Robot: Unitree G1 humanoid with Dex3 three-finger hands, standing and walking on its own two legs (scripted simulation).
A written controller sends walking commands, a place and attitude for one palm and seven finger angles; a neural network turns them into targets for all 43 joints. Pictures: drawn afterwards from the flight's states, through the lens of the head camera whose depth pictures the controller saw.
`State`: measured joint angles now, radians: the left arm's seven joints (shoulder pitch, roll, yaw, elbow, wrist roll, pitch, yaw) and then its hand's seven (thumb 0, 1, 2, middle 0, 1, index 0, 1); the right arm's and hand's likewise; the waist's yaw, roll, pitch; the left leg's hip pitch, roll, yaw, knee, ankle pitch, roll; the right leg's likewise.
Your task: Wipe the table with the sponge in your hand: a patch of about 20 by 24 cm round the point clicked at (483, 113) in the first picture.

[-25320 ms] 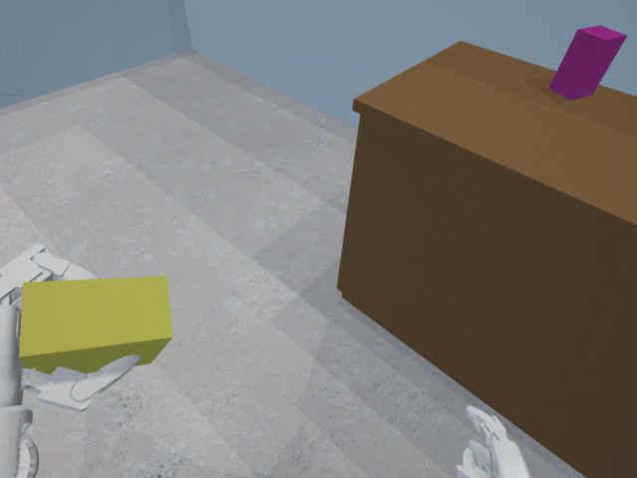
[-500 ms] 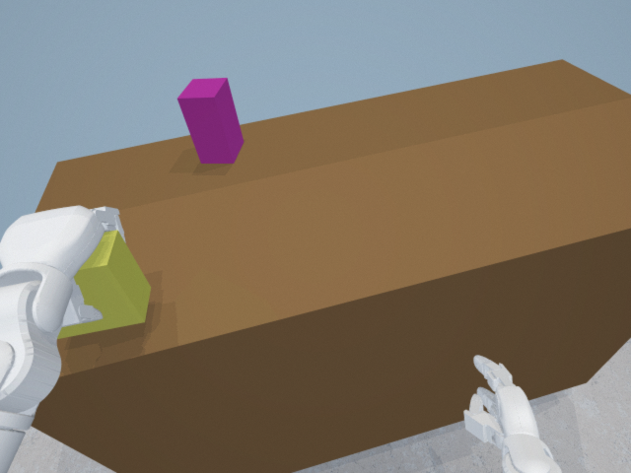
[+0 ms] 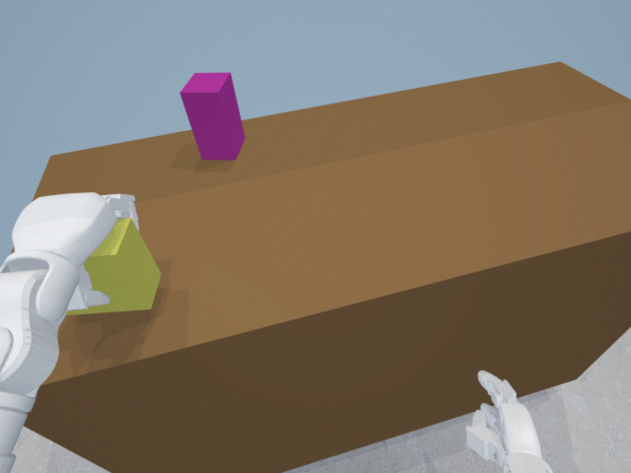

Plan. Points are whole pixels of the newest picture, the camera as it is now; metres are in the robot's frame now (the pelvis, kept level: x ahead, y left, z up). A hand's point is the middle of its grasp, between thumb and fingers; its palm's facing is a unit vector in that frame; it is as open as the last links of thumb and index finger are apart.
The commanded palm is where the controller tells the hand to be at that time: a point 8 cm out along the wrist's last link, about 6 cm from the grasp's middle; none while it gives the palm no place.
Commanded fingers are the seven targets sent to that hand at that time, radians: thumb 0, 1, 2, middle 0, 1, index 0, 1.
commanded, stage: move the sponge above the wiping area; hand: left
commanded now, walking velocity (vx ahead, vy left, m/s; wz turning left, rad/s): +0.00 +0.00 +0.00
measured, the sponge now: (100, 276) +0.27 +0.32 +0.12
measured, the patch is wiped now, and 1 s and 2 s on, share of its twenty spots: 0.00 0.10 0.10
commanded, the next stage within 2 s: none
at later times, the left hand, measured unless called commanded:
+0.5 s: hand (71, 255) +0.26 +0.32 +0.17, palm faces +0.08 +0.02 -1.00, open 9.8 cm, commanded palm +0.23 +0.34 +0.25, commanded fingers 0.00 0.10 1.30 -1.20 -1.60 -1.20 -1.60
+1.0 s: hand (57, 248) +0.25 +0.32 +0.20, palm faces +0.18 +0.04 -0.98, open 9.8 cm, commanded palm +0.21 +0.34 +0.25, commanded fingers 0.00 0.10 1.30 -1.20 -1.60 -1.20 -1.60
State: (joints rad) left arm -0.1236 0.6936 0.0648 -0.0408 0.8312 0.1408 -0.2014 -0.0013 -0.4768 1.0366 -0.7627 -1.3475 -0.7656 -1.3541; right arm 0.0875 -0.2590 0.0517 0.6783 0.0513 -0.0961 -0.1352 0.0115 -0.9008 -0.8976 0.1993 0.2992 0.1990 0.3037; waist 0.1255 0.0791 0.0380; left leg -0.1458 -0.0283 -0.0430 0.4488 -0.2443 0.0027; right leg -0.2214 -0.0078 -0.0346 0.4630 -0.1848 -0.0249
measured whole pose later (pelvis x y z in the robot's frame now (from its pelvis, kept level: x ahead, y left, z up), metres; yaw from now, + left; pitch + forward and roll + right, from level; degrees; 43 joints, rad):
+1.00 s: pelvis +0.01 +0.00 +0.00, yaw +0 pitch -4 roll +0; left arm -0.01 0.74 0.11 -0.23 0.78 0.22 -0.11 0.00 -0.48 1.04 -0.77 -1.35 -0.77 -1.35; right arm 0.07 -0.25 0.05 0.68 0.05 -0.07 -0.11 0.01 -0.90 -0.90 0.20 0.30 0.20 0.30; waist 0.17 0.09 0.03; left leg -0.10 -0.02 -0.04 0.42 -0.25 0.00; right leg -0.17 0.00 -0.03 0.42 -0.18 -0.03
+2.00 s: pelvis +0.00 +0.00 +0.00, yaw +0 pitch -4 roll +0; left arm -0.18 0.73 0.15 -0.06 0.77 0.26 -0.09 0.00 -0.48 1.05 -0.77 -1.36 -0.77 -1.36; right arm 0.05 -0.25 0.06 0.70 0.06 -0.07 -0.11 0.01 -0.90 -0.90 0.20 0.30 0.20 0.30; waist 0.16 0.10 0.03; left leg -0.12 -0.02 -0.04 0.43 -0.24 0.00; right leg -0.19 0.00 -0.03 0.42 -0.17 -0.02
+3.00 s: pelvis +0.00 +0.01 +0.00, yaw -1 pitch -3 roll +0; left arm -0.10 0.76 0.22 -0.13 0.76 0.41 -0.14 0.00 -0.48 1.05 -0.77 -1.37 -0.77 -1.37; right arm 0.02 -0.25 0.08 0.66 0.08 -0.01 -0.08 0.01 -0.90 -0.90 0.20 0.30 0.20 0.30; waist 0.14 0.11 0.00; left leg -0.13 -0.03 -0.02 0.41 -0.23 0.01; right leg -0.20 -0.01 -0.01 0.40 -0.15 -0.01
